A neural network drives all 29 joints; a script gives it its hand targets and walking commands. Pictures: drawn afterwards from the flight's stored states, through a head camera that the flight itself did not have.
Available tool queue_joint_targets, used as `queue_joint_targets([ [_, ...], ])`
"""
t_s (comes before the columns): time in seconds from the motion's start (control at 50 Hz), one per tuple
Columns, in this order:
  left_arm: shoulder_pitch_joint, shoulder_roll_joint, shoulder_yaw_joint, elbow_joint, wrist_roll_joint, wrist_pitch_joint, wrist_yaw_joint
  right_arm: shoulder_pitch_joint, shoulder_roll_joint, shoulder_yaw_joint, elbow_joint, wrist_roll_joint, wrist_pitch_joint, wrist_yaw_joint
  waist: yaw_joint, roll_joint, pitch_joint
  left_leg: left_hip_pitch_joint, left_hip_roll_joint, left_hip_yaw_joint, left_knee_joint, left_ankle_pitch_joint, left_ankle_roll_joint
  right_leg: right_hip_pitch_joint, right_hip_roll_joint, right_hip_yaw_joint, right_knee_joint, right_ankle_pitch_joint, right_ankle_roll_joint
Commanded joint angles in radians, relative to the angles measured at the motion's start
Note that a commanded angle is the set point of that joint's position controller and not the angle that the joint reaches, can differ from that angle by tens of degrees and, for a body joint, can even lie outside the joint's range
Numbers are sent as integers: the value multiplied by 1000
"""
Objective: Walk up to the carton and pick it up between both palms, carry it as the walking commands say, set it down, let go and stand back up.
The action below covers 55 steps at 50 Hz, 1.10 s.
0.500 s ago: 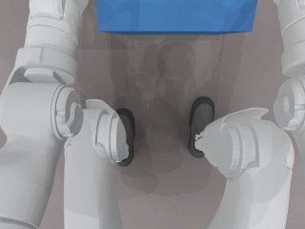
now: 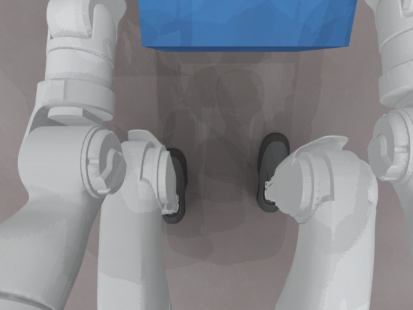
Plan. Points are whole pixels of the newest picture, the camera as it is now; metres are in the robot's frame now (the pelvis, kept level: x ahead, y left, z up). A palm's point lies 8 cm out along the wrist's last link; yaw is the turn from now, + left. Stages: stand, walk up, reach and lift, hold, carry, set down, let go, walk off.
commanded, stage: reach and lift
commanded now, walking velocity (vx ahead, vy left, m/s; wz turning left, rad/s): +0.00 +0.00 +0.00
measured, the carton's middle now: out of the picture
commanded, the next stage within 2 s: none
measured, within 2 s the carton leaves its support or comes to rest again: neither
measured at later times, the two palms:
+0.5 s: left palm out of the picture +0.55 +0.14 -0.04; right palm out of the picture +0.56 -0.21 -0.06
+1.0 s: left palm out of the picture +0.54 +0.14 +0.05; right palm out of the picture +0.53 -0.21 +0.02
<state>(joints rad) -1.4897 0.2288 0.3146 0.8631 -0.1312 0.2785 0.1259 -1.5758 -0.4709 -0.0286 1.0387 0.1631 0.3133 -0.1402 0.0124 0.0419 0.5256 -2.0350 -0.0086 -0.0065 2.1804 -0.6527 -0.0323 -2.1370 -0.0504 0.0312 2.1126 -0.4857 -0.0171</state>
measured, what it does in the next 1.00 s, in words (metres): rises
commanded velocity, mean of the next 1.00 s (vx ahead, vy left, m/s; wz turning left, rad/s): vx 0.00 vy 0.00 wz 0.00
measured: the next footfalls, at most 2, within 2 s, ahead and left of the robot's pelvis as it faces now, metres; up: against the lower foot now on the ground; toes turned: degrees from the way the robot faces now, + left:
none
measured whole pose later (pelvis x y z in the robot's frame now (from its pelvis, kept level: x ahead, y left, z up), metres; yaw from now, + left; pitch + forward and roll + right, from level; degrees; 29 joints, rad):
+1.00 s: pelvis +0.02 +0.00 +0.10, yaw -2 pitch +44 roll +3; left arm -1.13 0.03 0.57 0.73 0.15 0.35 0.01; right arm -1.19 -0.26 -0.26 0.93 -0.08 0.41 -0.05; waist 0.05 0.02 -0.12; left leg -1.97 -0.01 -0.02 1.78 -0.59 -0.04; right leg -2.07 -0.01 0.03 1.72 -0.43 0.00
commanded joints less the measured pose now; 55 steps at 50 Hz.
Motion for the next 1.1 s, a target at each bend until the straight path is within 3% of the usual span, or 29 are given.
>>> queue_joint_targets([
  [0.0, -699, -959, -382, -297, -23, 30, -267, -737, 1033, 193, -441, 82, -55, 381, 8, -95, -2059, 578, -135, 89, -258, 422, 30, 924, 144, -123, -128, 398, 4],
  [0.08, -553, -980, -257, -132, 94, 58, -297, -625, 1097, 108, -289, -1, -25, 402, 50, -121, -1775, 408, -129, 102, -305, 256, 45, 798, 144, -113, -187, 227, 6],
  [0.12, -514, -983, -227, -127, 132, 68, -315, -575, 1119, 87, -270, -36, -10, 409, 51, -126, -1737, 375, -131, 102, -325, 238, 46, 798, 149, -108, -209, 222, 8],
  [0.2, -505, -1011, -214, -138, 146, 79, -337, -539, 1127, 65, -273, -69, -1, 417, 36, -112, -1704, 333, -138, 98, -358, 249, 40, 762, 156, -102, -245, 248, 4],
  [0.28, -485, -1050, -241, -195, 127, 65, -339, -510, 1141, 76, -319, -61, -18, 413, 26, -107, -1762, 361, -147, 86, -384, 359, 33, 765, 167, -102, -270, 358, 3],
  [0.4, -420, -1071, -294, -242, 109, 66, -334, -455, 1153, 111, -379, -54, -22, 399, 33, -120, -1915, 416, -154, 80, -420, 452, 21, 863, 183, -100, -298, 465, 11],
  [0.48, -362, -1071, -278, -211, 134, 79, -336, -395, 1171, 96, -339, -81, -5, 403, 55, -122, -1881, 409, -152, 84, -459, 428, 17, 852, 187, -102, -329, 429, 15],
  [0.58, -348, -1080, -275, -230, 134, 87, -341, -389, 1207, 110, -371, -77, 11, 408, 71, -140, -1895, 419, -154, 90, -492, 414, 18, 885, 188, -96, -371, 413, 23],
  [0.7, -313, -1092, -246, -185, 147, 97, -354, -361, 1221, 81, -359, -109, 21, 399, 57, -148, -1795, 369, -153, 90, -534, 348, 18, 876, 180, -89, -427, 351, 28],
  [0.84, -176, -1100, -153, -54, 235, 125, -385, -245, 1221, -14, -264, -205, 40, 400, 35, -134, -1598, 312, -149, 89, -615, 244, 20, 835, 170, -87, -513, 240, 25],
  [0.96, -157, -1133, -203, -130, 200, 130, -392, -265, 1238, 37, -378, -164, 41, 411, 47, -135, -1719, 402, -158, 84, -665, 308, 17, 929, 181, -94, -555, 305, 26],
  [1.08, -186, -1157, -313, -256, 129, 119, -385, -246, 1253, 104, -472, -122, 41, 412, 35, -130, -1877, 514, -164, 71, -690, 444, 7, 1026, 196, -93, -575, 445, 28],
])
